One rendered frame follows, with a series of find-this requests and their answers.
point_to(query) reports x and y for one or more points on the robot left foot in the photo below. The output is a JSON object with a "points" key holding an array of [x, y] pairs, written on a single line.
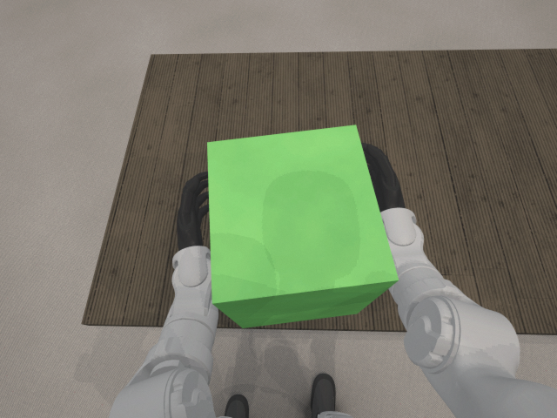
{"points": [[237, 407]]}

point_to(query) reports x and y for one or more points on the right robot upper arm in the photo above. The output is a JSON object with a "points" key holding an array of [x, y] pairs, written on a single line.
{"points": [[470, 356]]}

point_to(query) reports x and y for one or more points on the right robot forearm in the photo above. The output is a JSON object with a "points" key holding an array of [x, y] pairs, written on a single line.
{"points": [[418, 278]]}

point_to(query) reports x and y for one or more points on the left robot forearm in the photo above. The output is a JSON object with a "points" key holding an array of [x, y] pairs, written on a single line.
{"points": [[190, 327]]}

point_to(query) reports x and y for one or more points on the carton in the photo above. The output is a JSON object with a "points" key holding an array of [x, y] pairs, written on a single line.
{"points": [[295, 228]]}

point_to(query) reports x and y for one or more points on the left robot hand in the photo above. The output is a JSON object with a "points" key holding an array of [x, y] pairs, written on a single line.
{"points": [[189, 214]]}

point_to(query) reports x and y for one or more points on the left robot upper arm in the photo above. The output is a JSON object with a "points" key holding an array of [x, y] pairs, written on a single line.
{"points": [[180, 393]]}

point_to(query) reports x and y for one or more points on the robot right foot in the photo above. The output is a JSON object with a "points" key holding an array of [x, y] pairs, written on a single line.
{"points": [[323, 395]]}

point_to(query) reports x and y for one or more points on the table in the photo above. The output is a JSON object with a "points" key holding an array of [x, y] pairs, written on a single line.
{"points": [[470, 134]]}

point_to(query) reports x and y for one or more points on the right robot hand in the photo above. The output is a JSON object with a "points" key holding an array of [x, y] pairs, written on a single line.
{"points": [[384, 180]]}

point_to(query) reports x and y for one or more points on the robot foot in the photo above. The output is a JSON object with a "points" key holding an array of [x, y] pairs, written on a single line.
{"points": [[237, 407], [323, 395]]}

